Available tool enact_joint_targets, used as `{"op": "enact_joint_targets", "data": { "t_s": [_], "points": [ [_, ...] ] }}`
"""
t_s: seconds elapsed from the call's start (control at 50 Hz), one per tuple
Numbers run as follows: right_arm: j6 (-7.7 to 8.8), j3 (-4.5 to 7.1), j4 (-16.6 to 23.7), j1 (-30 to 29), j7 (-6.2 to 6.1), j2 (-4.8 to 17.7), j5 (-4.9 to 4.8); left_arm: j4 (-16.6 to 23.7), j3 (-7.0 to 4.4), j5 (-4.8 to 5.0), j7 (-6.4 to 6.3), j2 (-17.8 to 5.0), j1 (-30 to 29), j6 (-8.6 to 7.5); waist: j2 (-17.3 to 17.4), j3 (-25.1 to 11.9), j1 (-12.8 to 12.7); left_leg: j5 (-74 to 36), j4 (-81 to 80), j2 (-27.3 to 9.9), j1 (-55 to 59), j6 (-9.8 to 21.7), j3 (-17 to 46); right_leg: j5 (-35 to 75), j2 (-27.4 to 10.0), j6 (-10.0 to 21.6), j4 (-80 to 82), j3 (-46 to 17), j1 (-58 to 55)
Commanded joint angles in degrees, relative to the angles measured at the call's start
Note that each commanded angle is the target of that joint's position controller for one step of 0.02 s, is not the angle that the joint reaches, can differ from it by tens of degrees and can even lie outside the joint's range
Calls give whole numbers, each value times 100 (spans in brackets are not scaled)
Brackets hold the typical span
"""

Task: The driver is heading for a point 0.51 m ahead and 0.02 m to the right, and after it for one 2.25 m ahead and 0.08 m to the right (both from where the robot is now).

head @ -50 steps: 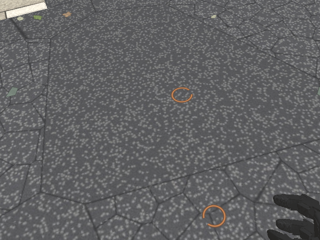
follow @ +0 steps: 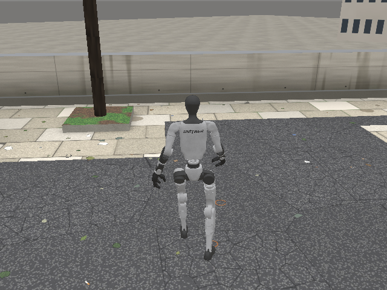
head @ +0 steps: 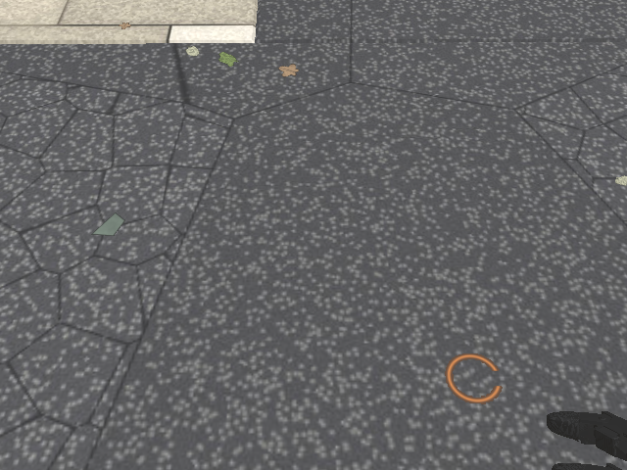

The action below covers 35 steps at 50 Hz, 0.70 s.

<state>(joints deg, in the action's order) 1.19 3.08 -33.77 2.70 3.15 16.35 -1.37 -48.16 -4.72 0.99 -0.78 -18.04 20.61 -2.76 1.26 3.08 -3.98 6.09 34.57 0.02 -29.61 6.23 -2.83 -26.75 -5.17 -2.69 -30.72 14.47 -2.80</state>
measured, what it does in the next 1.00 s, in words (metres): walks ahead: right foot, then left foot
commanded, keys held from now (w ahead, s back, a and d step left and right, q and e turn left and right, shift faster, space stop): w+q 0.28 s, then w+e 0.18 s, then e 0.54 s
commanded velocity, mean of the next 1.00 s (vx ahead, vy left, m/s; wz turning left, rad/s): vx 0.34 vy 0.00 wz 0.00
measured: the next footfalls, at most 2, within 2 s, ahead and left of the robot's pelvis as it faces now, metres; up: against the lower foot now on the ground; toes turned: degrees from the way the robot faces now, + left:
right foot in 0.48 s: +0.47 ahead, -0.08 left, +0.00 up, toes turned +11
left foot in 1.00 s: +0.56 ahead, +0.12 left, +0.00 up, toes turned -13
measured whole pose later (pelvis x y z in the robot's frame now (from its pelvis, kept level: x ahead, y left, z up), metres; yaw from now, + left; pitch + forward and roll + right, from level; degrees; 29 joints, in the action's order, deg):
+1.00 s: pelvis +0.45 +0.01 +0.02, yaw -6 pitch +2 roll +0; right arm 2.4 2.9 -38.9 5.3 -0.8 16.7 0.0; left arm -39.9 -4.2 1.2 -2.1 -18.7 14.3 2.3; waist 0.2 0.9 -2.4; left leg 8.1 27.1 2.4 -20.1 -2.5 6.9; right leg -16.4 8.7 2.5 -30.5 -14.1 14.5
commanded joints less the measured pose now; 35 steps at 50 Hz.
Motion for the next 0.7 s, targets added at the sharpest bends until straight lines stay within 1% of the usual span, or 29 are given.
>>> {"op": "enact_joint_targets", "data": {
  "t_s": [0.02, 0.04, 0.06, 0.08, 0.1, 0.12, 0.14, 0.18, 0.2, 0.24, 0.28, 0.32, 0.34, 0.38, 0.42, 0.44, 0.46, 0.48, 0.5, 0.52, 0.54, 0.56, 0.58, 0.6, 0.62, 0.64, 0.66, 0.7],
  "points": [
    [7, 605, 34, 1861, -159, 1945, -42, 919, 115, -190, 13, -185, 152, -256, 1511, -2308, 658, 1364, -1319, -1909, 5342, 1904, 4889, -804, 771, 58, -4817, -1175, 4326],
    [86, 476, 62, 1976, -114, 1430, 0, 988, -8, 28, 93, -799, -514, -442, 634, -2315, 1120, 1758, -1810, -1909, 5241, 1678, 4888, -490, 476, 148, -5064, -2068, 4918],
    [160, 399, -16, 1818, -115, 1173, 31, 1129, -3, 164, 124, -829, -861, -523, 486, -1498, 1050, 1453, -1819, -1706, 4584, 1440, 4032, 1, 254, 257, -4779, -1964, 5158],
    [201, 344, -7, 1475, -115, 1023, 29, 1070, 23, 61, 81, -732, -864, -547, -58, -982, 748, 773, -1812, -1431, 3657, 1229, 3359, 430, 3, 267, -4239, -1955, 4858],
    [217, 293, 43, 1136, -136, 849, 59, 1015, -13, -95, 40, -768, -833, -522, -53, -780, 531, 123, -1846, -1219, 2973, 1107, 2886, 679, -154, 222, -3739, -1972, 4438],
    [218, 254, 122, 948, -160, 776, 120, 985, -34, -142, 49, -780, -720, -453, 71, -667, 355, -300, -1973, -1071, 2506, 1080, 2642, 849, -224, 182, -3562, -1987, 4088],
    [231, 261, 118, 881, -181, 786, 135, 978, -34, -171, 52, -734, -668, -391, 124, -636, 280, -609, -2074, -1026, 2227, 1123, 2550, 933, -213, 108, -3374, -1947, 3917],
    [261, 279, 17, 968, -241, 855, 103, 996, 10, -209, 43, -568, -742, -295, 69, -527, 257, -1106, -2160, -904, 1789, 1157, 2188, 1182, -148, -60, -2919, -1820, 3807],
    [259, 296, -35, 1038, -282, 921, 97, 1062, 40, -219, 35, -488, -939, -275, 53, -435, 298, -1148, -2186, -817, 1641, 1117, 2034, 1475, -99, -132, -2574, -1783, 3840],
    [236, 315, -139, 1195, -342, 977, 59, 1179, 106, -218, 51, -340, -1416, -279, 119, -316, 471, -941, -2150, -586, 1488, 918, 1786, 2329, 41, -188, -1652, -1759, 3747],
    [197, 323, -227, 1365, -378, 1002, 28, 1271, 158, -181, 101, -234, -1867, -313, 227, -262, 662, -518, -2075, -432, 1355, 730, 1699, 3015, 254, -183, -770, -1725, 3405],
    [206, 287, -383, 1592, -386, 939, 30, 1263, 188, -108, 193, -223, -2060, -364, 311, -282, 817, -189, -2094, -575, 1512, 664, 1692, 3548, 302, -130, -322, -1673, 3147],
    [215, 273, -461, 1698, -378, 923, 27, 1273, 179, -77, 231, -270, -2134, -386, 346, -241, 872, -110, -2012, -683, 1710, 652, 1745, 3596, 270, -64, -186, -1702, 3187],
    [212, 262, -582, 1865, -364, 921, 38, 1344, 153, -63, 286, -376, -2286, -406, 390, -150, 932, -212, -1792, -942, 2238, 619, 1905, 3266, 247, 135, 18, -1714, 3416],
    [181, 281, -685, 1934, -356, 982, 67, 1387, 124, -50, 312, -465, -2255, -406, 480, -80, 884, -742, -1631, -1193, 2748, 550, 1995, 2633, 271, 372, 109, -1650, 3538],
    [161, 288, -716, 1908, -356, 1002, 69, 1373, 104, -41, 314, -508, -2124, -405, 526, -89, 800, -1279, -1466, -1227, 2926, 486, 1945, 2319, 332, 503, 171, -1559, 3410],
    [145, 281, -714, 1797, -362, 1008, 64, 1280, 45, -51, 302, -596, -1734, -410, 502, -285, 556, -2313, -1008, -1094, 2999, 377, 1732, 2231, 504, 667, 347, -1388, 2869],
    [126, 229, -686, 1728, -384, 904, 106, 1096, -58, -116, 284, -793, -1044, -423, 345, -799, 211, -3178, 12, -750, 2884, 183, 1386, 2702, 492, 888, 381, -1443, 1849],
    [139, 133, -530, 1894, -433, 716, 233, 1045, -127, -224, 294, -1175, -307, -437, -324, -1730, 56, -2130, 1636, -303, 1886, -122, 1088, 4083, -443, 1403, 67, -2674, 156],
    [203, 43, -562, 2510, -431, 410, 216, 890, -199, -197, 342, -1380, -20, -376, -1824, -2228, 257, 2008, 3559, 620, -64, -665, 675, 4125, -1463, 2301, 577, -4956, -1417],
    [256, 85, -547, 2295, -398, 810, 227, 934, -72, 14, 368, -902, 17, -339, -1313, -2140, 128, 2765, 4067, 415, -663, -718, 1129, 3781, -1449, 2207, 893, -5439, -1517],
    [272, 133, -426, 1716, -370, 957, 127, 1030, -13, 22, 344, -732, -408, -296, -774, -1456, 97, 2388, 4129, 165, -912, -769, 1083, 4114, -1298, 2004, 875, -4632, -907],
    [286, 117, -334, 1281, -382, 926, 165, 1108, 16, -25, 319, -651, -639, -245, -251, -1053, 108, 2124, 3940, 9, -874, -814, 928, 4867, -1054, 1868, 882, -4042, -277],
    [280, 133, -226, 1035, -398, 885, 231, 1130, 22, -42, 291, -648, -779, -205, -59, -776, 206, 1948, 3615, -115, -805, -863, 862, 5485, -892, 1826, 925, -3697, 231],
    [248, 135, -175, 1034, -420, 807, 252, 1120, 22, -83, 253, -662, -801, -188, -211, -783, 348, 1803, 3320, -193, -541, -890, 873, 5723, -712, 1768, 1001, -3505, 532],
    [201, 117, -194, 1140, -444, 709, 238, 1107, 11, -99, 233, -678, -843, -163, -418, -800, 449, 1739, 3056, -180, -376, -944, 855, 5819, -579, 1752, 1066, -3372, 711],
    [153, 95, -245, 1257, -472, 615, 220, 1094, -5, -103, 212, -710, -869, -140, -542, -858, 519, 1726, 2785, -155, -278, -1005, 819, 5924, -516, 1760, 1089, -3256, 843],
    [76, 77, -266, 1231, -528, 547, 213, 1064, -75, -76, 148, -880, -846, -63, -613, -957, 548, 1584, 2276, -47, -176, -1123, 740, 5997, -462, 1793, 1096, -3161, 1053]
  ]
}}
Velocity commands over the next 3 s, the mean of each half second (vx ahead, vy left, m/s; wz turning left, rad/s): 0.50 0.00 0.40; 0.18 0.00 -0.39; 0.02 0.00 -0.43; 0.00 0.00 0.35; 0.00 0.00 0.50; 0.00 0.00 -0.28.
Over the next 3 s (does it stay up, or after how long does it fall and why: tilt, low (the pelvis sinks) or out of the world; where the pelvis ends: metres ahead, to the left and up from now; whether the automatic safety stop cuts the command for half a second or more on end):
stays up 0.47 0.00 0.03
